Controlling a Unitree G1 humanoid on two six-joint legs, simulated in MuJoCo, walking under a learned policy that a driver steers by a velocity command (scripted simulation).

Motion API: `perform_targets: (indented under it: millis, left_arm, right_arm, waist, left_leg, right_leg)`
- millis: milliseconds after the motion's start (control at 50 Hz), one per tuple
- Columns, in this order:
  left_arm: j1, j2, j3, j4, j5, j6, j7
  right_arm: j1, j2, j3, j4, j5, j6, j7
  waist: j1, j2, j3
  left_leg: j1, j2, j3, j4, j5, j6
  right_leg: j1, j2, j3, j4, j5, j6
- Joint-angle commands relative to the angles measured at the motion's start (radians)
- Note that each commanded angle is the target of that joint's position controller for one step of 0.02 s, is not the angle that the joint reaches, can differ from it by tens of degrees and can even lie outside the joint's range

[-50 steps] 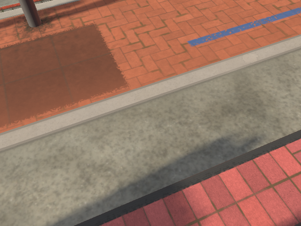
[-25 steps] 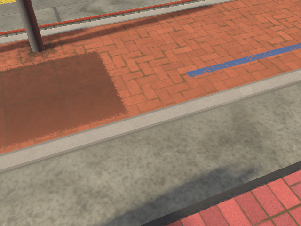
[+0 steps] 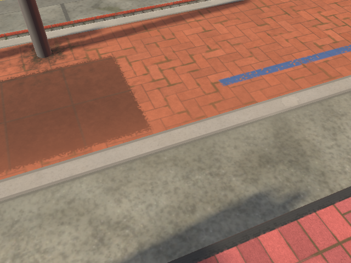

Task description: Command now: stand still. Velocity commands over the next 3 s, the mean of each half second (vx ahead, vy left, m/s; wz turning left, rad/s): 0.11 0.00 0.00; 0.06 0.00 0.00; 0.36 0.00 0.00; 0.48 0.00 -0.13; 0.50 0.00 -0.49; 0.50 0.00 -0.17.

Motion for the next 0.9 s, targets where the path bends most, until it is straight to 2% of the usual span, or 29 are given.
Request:
perform_targets:
  millis: [20,160,200,220,260,280,320,360,400,420,440,460,480,500,520,540,560,580,600,620,640,660,680,700,720,740,800,840,900]
  left_arm:
    - [0.039,0.083,0.012,-0.008,0.000,-0.004,0.004]
    - [0.033,0.080,0.018,-0.005,0.000,-0.005,0.001]
    - [0.029,0.078,0.019,-0.005,-0.001,-0.003,0.002]
    - [0.022,0.088,0.025,-0.012,0.001,-0.001,0.001]
    - [0.007,0.098,0.038,-0.028,0.012,0.001,-0.007]
    - [-0.026,0.097,0.042,-0.037,0.021,-0.003,-0.011]
    - [-0.059,0.090,0.045,-0.062,0.032,-0.013,-0.018]
    - [-0.048,0.077,0.043,-0.074,0.029,-0.029,-0.015]
    - [0.022,0.059,0.041,-0.057,0.018,-0.040,-0.011]
    - [0.074,0.058,0.041,-0.042,0.014,-0.042,-0.005]
    - [0.160,0.067,0.047,0.001,0.021,-0.043,-0.004]
    - [0.164,0.128,0.062,-0.004,0.014,-0.046,-0.001]
    - [0.172,0.169,0.072,0.000,0.010,-0.048,0.006]
    - [0.199,0.110,0.055,0.007,0.012,-0.047,0.008]
    - [0.172,0.077,0.036,0.003,0.011,-0.050,0.009]
    - [0.131,0.082,0.030,-0.009,0.012,-0.051,0.010]
    - [0.096,0.090,0.026,-0.022,0.014,-0.052,0.014]
    - [0.058,0.079,0.014,-0.038,0.021,-0.053,0.018]
    - [0.019,0.092,0.014,-0.058,0.025,-0.054,0.019]
    - [-0.002,0.094,0.011,-0.063,0.021,-0.054,0.020]
    - [-0.036,0.077,0.002,-0.073,0.016,-0.059,0.018]
    - [-0.037,0.073,-0.001,-0.066,0.004,-0.059,0.016]
    - [-0.019,0.080,0.002,-0.052,0.000,-0.057,0.013]
    - [0.013,0.071,0.006,-0.049,0.001,-0.052,0.010]
    - [0.077,0.049,0.004,-0.035,0.006,-0.043,0.010]
    - [0.101,0.042,0.003,-0.025,0.015,-0.034,0.017]
    - [0.046,0.089,0.020,-0.047,-0.001,-0.038,0.018]
    - [0.044,0.070,0.017,-0.050,0.000,-0.042,0.016]
    - [0.030,0.079,0.019,-0.054,0.000,-0.043,0.020]
  right_arm:
    - [0.049,-0.090,-0.013,-0.011,0.000,-0.006,-0.003]
    - [0.075,-0.081,-0.014,0.005,0.000,-0.009,-0.003]
    - [0.082,-0.083,-0.015,0.006,-0.005,-0.008,-0.002]
    - [0.088,-0.111,-0.027,0.004,-0.006,-0.005,-0.001]
    - [0.114,-0.148,-0.051,0.000,-0.006,0.005,0.005]
    - [0.134,-0.158,-0.062,-0.004,-0.007,0.003,0.004]
    - [0.171,-0.160,-0.077,-0.004,-0.013,-0.004,0.002]
    - [0.170,-0.125,-0.074,-0.003,-0.021,-0.020,-0.001]
    - [0.134,-0.102,-0.066,-0.013,-0.016,-0.029,-0.003]
    - [0.123,-0.108,-0.067,-0.013,-0.008,-0.027,-0.005]
    - [0.092,-0.106,-0.063,-0.022,-0.008,-0.031,-0.006]
    - [0.123,-0.096,-0.061,-0.028,-0.005,-0.030,-0.003]
    - [0.167,-0.066,-0.053,-0.024,0.000,-0.024,-0.008]
    - [0.182,-0.063,-0.050,-0.006,0.013,-0.013,-0.017]
    - [0.175,-0.051,-0.048,-0.011,0.017,-0.004,-0.020]
    - [0.165,-0.059,-0.051,-0.014,0.010,0.004,-0.020]
    - [0.158,-0.054,-0.050,-0.012,0.002,0.008,-0.016]
    - [0.174,-0.026,-0.039,-0.005,0.002,0.012,-0.009]
    - [0.198,-0.005,-0.034,0.009,0.004,0.014,-0.002]
    - [0.209,0.004,-0.029,0.013,0.000,0.016,0.003]
    - [0.244,0.000,-0.030,0.034,-0.009,0.018,0.004]
    - [0.244,0.001,-0.027,0.036,-0.014,0.018,0.004]
    - [0.214,-0.018,-0.027,0.027,-0.019,0.016,0.004]
    - [0.188,-0.056,-0.031,0.020,-0.014,0.009,0.001]
    - [0.134,-0.075,-0.035,0.013,0.003,0.000,-0.004]
    - [0.095,-0.073,-0.039,0.004,0.016,-0.009,-0.004]
    - [0.084,-0.032,-0.036,-0.001,0.021,-0.027,-0.006]
    - [0.067,-0.037,-0.043,0.000,0.025,-0.027,-0.009]
    - [0.051,-0.025,-0.047,-0.007,0.024,-0.023,-0.008]
  waist:
    - [-0.001,0.011,0.039]
    - [-0.001,0.009,0.034]
    - [-0.006,0.016,0.024]
    - [-0.010,0.038,0.034]
    - [-0.025,0.095,0.101]
    - [-0.039,0.091,0.150]
    - [-0.055,0.118,0.190]
    - [-0.033,0.098,0.179]
    - [0.009,0.085,0.121]
    - [0.031,0.070,0.086]
    - [0.055,0.082,0.047]
    - [0.041,-0.025,0.045]
    - [0.024,-0.142,-0.003]
    - [0.039,-0.139,-0.027]
    - [0.020,-0.137,-0.011]
    - [-0.006,-0.086,0.019]
    - [-0.021,-0.048,0.036]
    - [-0.039,-0.028,0.034]
    - [-0.046,-0.052,0.009]
    - [-0.064,-0.058,0.000]
    - [-0.076,-0.065,-0.016]
    - [-0.084,-0.054,-0.004]
    - [-0.070,-0.040,0.040]
    - [-0.033,0.041,0.087]
    - [0.016,0.095,0.109]
    - [0.023,0.103,0.107]
    - [0.005,0.026,0.010]
    - [0.011,0.021,0.005]
    - [0.003,-0.012,-0.012]
  left_leg:
    - [-0.112,0.141,-0.106,-0.064,0.150,0.012]
    - [-0.099,0.144,-0.103,-0.064,0.183,0.012]
    - [-0.097,0.133,-0.113,-0.100,0.015,0.019]
    - [-0.103,0.130,-0.131,-0.116,-0.115,0.036]
    - [-0.110,0.168,-0.215,-0.173,-0.403,0.092]
    - [-0.089,0.220,-0.267,-0.202,-0.431,0.122]
    - [-0.037,0.290,-0.314,-0.210,-0.349,0.173]
    - [0.020,0.302,-0.265,-0.141,0.046,0.184]
    - [0.003,0.266,-0.174,-0.037,0.351,0.146]
    - [-0.044,0.233,-0.139,0.014,0.404,0.113]
    - [-0.119,0.225,-0.107,0.097,0.491,0.101]
    - [-0.145,0.147,-0.050,0.199,0.496,0.055]
    - [-0.164,0.095,-0.017,0.302,0.338,0.011]
    - [-0.193,0.051,-0.001,0.413,0.051,-0.011]
    - [-0.213,0.043,-0.011,0.474,-0.265,-0.020]
    - [-0.219,0.063,-0.025,0.489,-0.357,-0.027]
    - [-0.209,0.084,-0.034,0.463,-0.358,-0.034]
    - [-0.166,0.097,-0.029,0.401,-0.321,-0.045]
    - [-0.080,0.073,0.013,0.392,-0.217,-0.060]
    - [-0.038,0.068,0.026,0.339,-0.133,-0.064]
    - [0.046,0.085,0.031,0.316,0.001,-0.062]
    - [0.072,0.094,0.019,0.232,0.096,-0.058]
    - [0.045,0.111,-0.009,0.132,0.212,-0.052]
    - [-0.031,0.154,-0.062,0.064,0.408,-0.050]
    - [-0.068,0.183,-0.076,0.055,0.489,-0.039]
    - [-0.080,0.183,-0.070,0.046,0.481,-0.039]
    - [-0.023,0.170,-0.055,-0.021,0.457,-0.051]
    - [-0.004,0.168,-0.046,-0.027,0.451,-0.048]
    - [0.028,0.166,-0.043,-0.054,0.450,-0.053]
  right_leg:
    - [0.074,-0.093,0.097,-0.023,0.059,-0.018]
    - [0.076,-0.099,0.099,-0.023,0.081,-0.020]
    - [0.078,-0.077,0.085,-0.021,-0.031,-0.021]
    - [0.054,-0.048,0.058,0.020,-0.125,-0.026]
    - [-0.073,0.017,-0.011,0.134,-0.292,-0.035]
    - [-0.157,0.023,-0.033,0.183,-0.285,-0.034]
    - [-0.261,-0.012,-0.033,0.286,-0.289,-0.039]
    - [-0.280,-0.042,-0.010,0.300,-0.299,-0.037]
    - [-0.139,-0.034,-0.027,0.204,-0.220,-0.035]
    - [-0.021,-0.018,-0.035,0.148,-0.102,-0.040]
    - [0.115,-0.025,-0.026,0.195,-0.026,-0.049]
    - [0.144,-0.055,0.041,0.134,0.211,-0.068]
    - [0.205,-0.123,0.127,0.111,0.442,-0.128]
    - [0.242,-0.211,0.202,0.054,0.582,-0.189]
    - [0.207,-0.275,0.250,0.006,0.653,-0.227]
    - [0.169,-0.283,0.243,-0.012,0.634,-0.234]
    - [0.141,-0.268,0.213,-0.022,0.618,-0.223]
    - [0.110,-0.236,0.164,-0.034,0.597,-0.200]
    - [0.053,-0.175,0.093,-0.030,0.528,-0.184]
    - [0.026,-0.145,0.067,-0.027,0.476,-0.169]
    - [-0.029,-0.162,0.056,-0.010,0.478,-0.162]
    - [-0.053,-0.141,0.045,0.002,0.434,-0.139]
    - [-0.043,-0.114,0.034,0.024,0.382,-0.111]
    - [0.027,-0.070,0.016,0.031,0.302,-0.081]
    - [0.098,-0.075,0.040,0.008,0.269,-0.062]
    - [0.153,-0.086,0.052,-0.003,0.305,-0.052]
    - [0.257,-0.109,0.060,-0.005,0.452,-0.050]
    - [0.276,-0.114,0.056,-0.023,0.490,-0.043]
    - [0.275,-0.113,0.046,-0.035,0.516,-0.036]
